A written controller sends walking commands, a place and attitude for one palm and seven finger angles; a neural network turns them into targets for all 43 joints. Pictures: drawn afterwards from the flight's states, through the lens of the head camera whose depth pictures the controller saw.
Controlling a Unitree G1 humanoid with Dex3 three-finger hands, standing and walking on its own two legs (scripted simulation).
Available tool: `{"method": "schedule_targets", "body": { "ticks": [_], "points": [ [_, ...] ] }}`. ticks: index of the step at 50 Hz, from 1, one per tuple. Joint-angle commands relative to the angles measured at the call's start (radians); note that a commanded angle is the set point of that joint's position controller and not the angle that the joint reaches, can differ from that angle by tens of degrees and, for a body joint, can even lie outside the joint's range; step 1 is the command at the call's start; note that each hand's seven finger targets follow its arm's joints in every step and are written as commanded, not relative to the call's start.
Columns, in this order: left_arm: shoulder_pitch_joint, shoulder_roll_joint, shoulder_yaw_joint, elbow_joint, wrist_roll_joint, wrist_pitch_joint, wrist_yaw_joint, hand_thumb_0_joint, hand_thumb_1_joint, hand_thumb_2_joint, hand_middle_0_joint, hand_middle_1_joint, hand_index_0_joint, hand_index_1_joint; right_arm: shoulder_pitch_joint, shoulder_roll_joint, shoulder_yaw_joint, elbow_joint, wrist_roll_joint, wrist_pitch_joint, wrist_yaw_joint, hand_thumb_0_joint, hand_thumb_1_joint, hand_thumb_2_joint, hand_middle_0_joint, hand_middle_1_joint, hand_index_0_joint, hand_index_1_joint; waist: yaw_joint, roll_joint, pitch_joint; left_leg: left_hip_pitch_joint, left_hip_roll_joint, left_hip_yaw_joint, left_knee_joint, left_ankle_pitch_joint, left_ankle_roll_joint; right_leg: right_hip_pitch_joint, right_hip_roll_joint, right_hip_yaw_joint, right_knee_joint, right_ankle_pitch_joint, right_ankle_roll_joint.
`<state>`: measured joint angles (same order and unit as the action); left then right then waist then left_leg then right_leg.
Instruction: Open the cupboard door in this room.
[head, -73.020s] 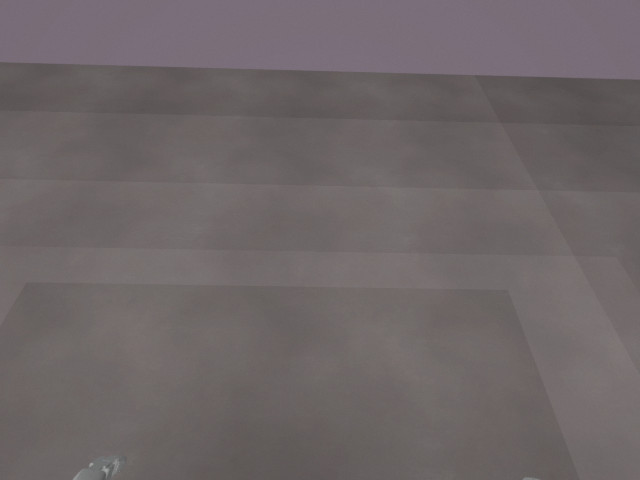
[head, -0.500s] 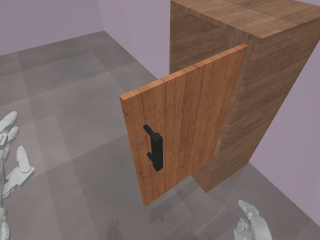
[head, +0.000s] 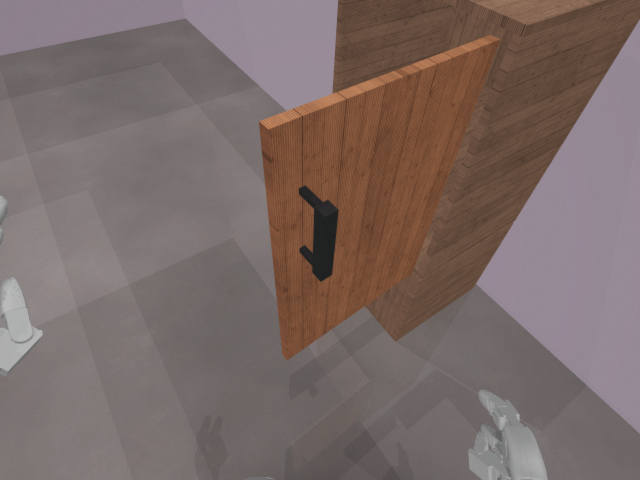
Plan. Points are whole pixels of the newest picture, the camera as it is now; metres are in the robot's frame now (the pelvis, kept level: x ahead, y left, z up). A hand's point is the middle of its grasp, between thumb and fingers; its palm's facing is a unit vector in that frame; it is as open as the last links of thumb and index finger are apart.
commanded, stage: step back with the hand held close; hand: left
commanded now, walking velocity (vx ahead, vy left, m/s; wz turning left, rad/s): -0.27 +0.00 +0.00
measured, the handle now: (315, 234) +0.41 +0.04 +0.07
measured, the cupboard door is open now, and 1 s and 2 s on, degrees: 93 93 93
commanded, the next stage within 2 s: stop stepping back and stand still in 0.54 s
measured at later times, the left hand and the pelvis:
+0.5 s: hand out of the picture +0.12 +0.27 +0.17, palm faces +0.46 -0.75 -0.48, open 7.4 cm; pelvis -0.07 -0.01 +0.00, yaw +3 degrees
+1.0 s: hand out of the picture +0.00 +0.24 +0.18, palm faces +0.41 -0.77 -0.48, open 7.4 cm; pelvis -0.19 -0.02 +0.01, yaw +0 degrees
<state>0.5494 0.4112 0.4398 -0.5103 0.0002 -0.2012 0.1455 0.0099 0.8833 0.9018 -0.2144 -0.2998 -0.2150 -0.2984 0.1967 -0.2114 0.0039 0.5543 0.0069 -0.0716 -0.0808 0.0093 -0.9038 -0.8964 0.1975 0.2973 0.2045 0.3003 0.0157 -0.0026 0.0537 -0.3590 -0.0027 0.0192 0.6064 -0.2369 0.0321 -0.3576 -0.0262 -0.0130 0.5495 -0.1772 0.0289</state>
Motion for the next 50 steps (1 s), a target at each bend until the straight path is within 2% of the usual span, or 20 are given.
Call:
{"method": "schedule_targets", "body": {
  "ticks": [1, 4, 8, 13, 17, 19, 21, 24, 27, 29, 30, 31, 34, 38, 42, 44, 46, 47, 48, 50],
  "points": [
    [-0.083, 0.159, 0.113, -0.194, 0.006, -0.075, 0.030, 0.000, 0.900, 0.900, -0.200, -0.300, -0.200, -0.300, -0.068, -0.148, -0.058, -0.143, -0.004, -0.075, -0.017, 0.000, -0.900, -0.900, 0.200, 0.300, 0.200, 0.300, -0.018, 0.049, -0.079, -0.332, 0.090, -0.102, -0.209, -0.412, 0.036, 0.256, -0.007, 0.101, -0.017, -0.110, -0.027],
    [-0.108, 0.189, 0.125, -0.208, -0.001, -0.084, 0.038, 0.000, 0.900, 0.900, -0.200, -0.300, -0.200, -0.300, -0.057, -0.144, -0.058, -0.121, -0.012, -0.084, -0.017, 0.000, -0.900, -0.900, 0.200, 0.300, 0.200, 0.300, -0.023, -0.004, -0.072, -0.185, 0.038, -0.069, -0.100, -0.354, 0.004, 0.060, -0.057, 0.163, -0.166, -0.274, -0.058],
    [-0.096, 0.184, 0.116, -0.200, -0.012, -0.088, 0.049, 0.000, 0.900, 0.900, -0.200, -0.300, -0.200, -0.300, -0.044, -0.133, -0.050, -0.102, -0.012, -0.082, -0.015, 0.000, -0.900, -0.900, 0.200, 0.300, 0.200, 0.300, -0.031, -0.006, -0.098, -0.084, 0.024, -0.068, -0.077, -0.289, -0.013, -0.032, -0.070, 0.118, -0.198, -0.319, -0.057],
    [-0.055, 0.192, 0.166, -0.245, -0.001, -0.104, 0.048, 0.000, 0.900, 0.900, -0.200, -0.300, -0.200, -0.300, -0.076, -0.147, -0.058, -0.123, -0.009, -0.098, -0.020, 0.000, -0.900, -0.900, 0.200, 0.300, 0.200, 0.300, -0.005, 0.225, -0.162, -0.394, 0.209, -0.265, -0.383, -0.378, 0.069, 0.354, 0.089, 0.003, 0.214, -0.033, -0.005],
    [-0.019, 0.175, 0.167, -0.172, 0.003, -0.109, 0.028, 0.000, 0.900, 0.900, -0.200, -0.300, -0.200, -0.300, -0.083, -0.147, -0.068, -0.116, -0.017, -0.119, -0.007, 0.000, -0.900, -0.900, 0.200, 0.300, 0.200, 0.300, -0.004, 0.172, -0.084, -0.476, 0.246, -0.266, -0.338, -0.409, 0.112, 0.359, 0.105, 0.072, 0.224, -0.128, -0.026],
    [-0.043, 0.196, 0.165, -0.177, -0.005, -0.119, 0.023, 0.000, 0.900, 0.900, -0.200, -0.300, -0.200, -0.300, -0.083, -0.138, -0.068, -0.095, -0.028, -0.127, -0.002, 0.000, -0.900, -0.900, 0.200, 0.300, 0.200, 0.300, -0.016, 0.066, -0.036, -0.338, 0.143, -0.181, -0.181, -0.294, 0.054, 0.188, 0.024, 0.216, -0.028, -0.074, -0.072],
    [-0.062, 0.184, 0.099, -0.175, -0.021, -0.124, 0.025, 0.000, 0.900, 0.900, -0.200, -0.300, -0.200, -0.300, -0.050, -0.101, -0.059, -0.061, -0.012, -0.124, 0.017, 0.000, -0.900, -0.900, 0.200, 0.300, 0.200, 0.300, -0.032, -0.087, -0.146, -0.010, -0.003, -0.008, 0.085, -0.058, -0.057, -0.005, -0.188, 0.378, -0.228, 0.198, -0.151],
    [-0.082, 0.247, 0.137, -0.203, -0.008, -0.090, 0.030, 0.000, 0.900, 0.900, -0.200, -0.300, -0.200, -0.300, -0.102, -0.088, -0.068, -0.065, -0.014, -0.099, 0.010, 0.000, -0.900, -0.900, 0.200, 0.300, 0.200, 0.300, -0.014, -0.161, -0.216, -0.017, -0.013, -0.033, 0.293, -0.179, -0.053, 0.036, -0.251, 0.347, -0.185, 0.484, -0.190],
    [-0.070, 0.219, 0.133, -0.217, -0.014, -0.076, 0.020, 0.000, 0.900, 0.900, -0.200, -0.300, -0.200, -0.300, -0.106, -0.089, -0.046, -0.064, -0.010, -0.072, -0.008, 0.000, -0.900, -0.900, 0.200, 0.300, 0.200, 0.300, -0.036, -0.031, -0.161, 0.067, -0.005, -0.005, -0.139, 0.044, -0.057, 0.066, -0.092, 0.151, -0.038, 0.542, -0.084],
    [-0.059, 0.255, 0.164, -0.285, -0.011, -0.094, 0.019, 0.000, 0.900, 0.900, -0.200, -0.300, -0.200, -0.300, -0.121, -0.129, -0.077, -0.085, -0.006, -0.078, -0.016, 0.000, -0.900, -0.900, 0.200, 0.300, 0.200, 0.300, 0.002, 0.294, -0.238, 0.089, 0.253, -0.218, -0.278, 0.600, 0.033, 0.115, 0.067, 0.042, 0.187, -0.032, -0.004],
    [0.016, 0.233, 0.166, -0.229, -0.034, -0.099, 0.014, 0.000, 0.900, 0.900, -0.200, -0.300, -0.200, -0.300, -0.076, -0.113, -0.083, -0.087, -0.011, -0.099, -0.003, 0.000, -0.900, -0.900, 0.200, 0.300, 0.200, 0.300, 0.010, 0.228, -0.293, 0.161, 0.311, -0.239, -0.276, 0.671, 0.077, 0.056, 0.105, 0.067, 0.323, -0.311, -0.019],
    [0.006, 0.238, 0.166, -0.283, -0.043, -0.102, 0.006, 0.000, 0.900, 0.900, -0.200, -0.300, -0.200, -0.300, -0.084, -0.121, -0.083, -0.094, -0.031, -0.117, 0.005, 0.000, -0.900, -0.900, 0.200, 0.300, 0.200, 0.300, 0.006, 0.289, -0.304, 0.091, 0.362, -0.306, -0.310, 0.547, 0.106, 0.046, 0.113, 0.083, 0.497, -0.409, -0.016],
    [0.001, 0.183, 0.117, -0.352, -0.043, -0.096, 0.016, 0.000, 0.900, 0.900, -0.200, -0.300, -0.200, -0.300, -0.028, -0.114, -0.085, -0.058, -0.018, -0.154, 0.025, 0.000, -0.900, -0.900, 0.200, 0.300, 0.200, 0.300, -0.007, 0.160, -0.307, 0.295, 0.312, -0.200, -0.232, 0.589, 0.099, -0.080, 0.075, 0.071, 0.454, -0.312, -0.009],
    [0.005, 0.164, 0.093, -0.285, -0.045, -0.033, 0.031, 0.000, 0.900, 0.900, -0.200, -0.300, -0.200, -0.300, -0.061, -0.112, -0.060, -0.074, -0.013, -0.143, 0.023, 0.000, -0.900, -0.900, 0.200, 0.300, 0.200, 0.300, -0.032, 0.207, -0.173, 0.108, 0.267, -0.210, -0.463, -0.245, 0.061, 0.031, 0.079, -0.005, 0.316, -0.319, -0.006],
    [-0.002, 0.166, 0.083, -0.221, -0.044, -0.008, 0.046, 0.000, 0.900, 0.900, -0.200, -0.300, -0.200, -0.300, -0.068, -0.107, -0.044, -0.083, -0.027, -0.119, 0.002, 0.000, -0.900, -0.900, 0.200, 0.300, 0.200, 0.300, -0.028, 0.265, -0.134, 0.027, 0.173, -0.115, -0.540, -0.383, -0.031, 0.254, 0.132, -0.110, -0.037, -0.364, -0.047],
    [0.034, 0.220, 0.115, -0.210, -0.041, -0.002, 0.040, 0.000, 0.900, 0.900, -0.200, -0.300, -0.200, -0.300, -0.062, -0.094, -0.038, -0.086, -0.025, -0.096, 0.003, 0.000, -0.900, -0.900, 0.200, 0.300, 0.200, 0.300, -0.030, 0.139, -0.150, 0.058, 0.061, 0.009, -0.313, -0.235, -0.059, 0.268, 0.055, -0.044, -0.301, -0.223, -0.088],
    [-0.023, 0.274, 0.150, -0.265, -0.050, -0.022, 0.035, 0.000, 0.900, 0.900, -0.200, -0.300, -0.200, -0.300, -0.074, -0.088, -0.024, -0.071, -0.034, -0.081, 0.008, 0.000, -0.900, -0.900, 0.200, 0.300, 0.200, 0.300, -0.024, -0.077, -0.159, 0.112, 0.031, -0.002, 0.092, -0.025, -0.053, 0.040, -0.228, 0.272, -0.412, -0.145, -0.193],
    [-0.058, 0.299, 0.181, -0.243, -0.047, -0.033, 0.042, 0.000, 0.900, 0.900, -0.200, -0.300, -0.200, -0.300, -0.077, -0.096, -0.023, -0.059, -0.040, -0.084, 0.010, 0.000, -0.900, -0.900, 0.200, 0.300, 0.200, 0.300, -0.017, -0.089, -0.155, 0.024, 0.050, -0.008, 0.181, -0.025, -0.056, 0.044, -0.294, 0.307, -0.398, -0.104, -0.229],
    [-0.057, 0.187, 0.095, -0.147, -0.055, -0.017, 0.029, 0.000, 0.900, 0.900, -0.200, -0.300, -0.200, -0.300, -0.038, -0.094, -0.040, -0.045, -0.007, -0.088, 0.008, 0.000, -0.900, -0.900, 0.200, 0.300, 0.200, 0.300, -0.027, -0.189, -0.146, -0.076, 0.012, -0.028, 0.263, -0.065, -0.061, 0.114, -0.245, 0.295, -0.350, -0.144, -0.203],
    [-0.095, 0.198, 0.088, -0.151, -0.047, -0.020, 0.027, 0.000, 0.900, 0.900, -0.200, -0.300, -0.200, -0.300, -0.066, -0.113, -0.044, -0.050, 0.001, -0.095, 0.004, 0.000, -0.900, -0.900, 0.200, 0.300, 0.200, 0.300, -0.031, -0.129, -0.063, -0.149, 0.044, -0.023, 0.267, -0.060, -0.047, 0.151, -0.236, 0.245, -0.295, 0.044, -0.184]
  ]
}}
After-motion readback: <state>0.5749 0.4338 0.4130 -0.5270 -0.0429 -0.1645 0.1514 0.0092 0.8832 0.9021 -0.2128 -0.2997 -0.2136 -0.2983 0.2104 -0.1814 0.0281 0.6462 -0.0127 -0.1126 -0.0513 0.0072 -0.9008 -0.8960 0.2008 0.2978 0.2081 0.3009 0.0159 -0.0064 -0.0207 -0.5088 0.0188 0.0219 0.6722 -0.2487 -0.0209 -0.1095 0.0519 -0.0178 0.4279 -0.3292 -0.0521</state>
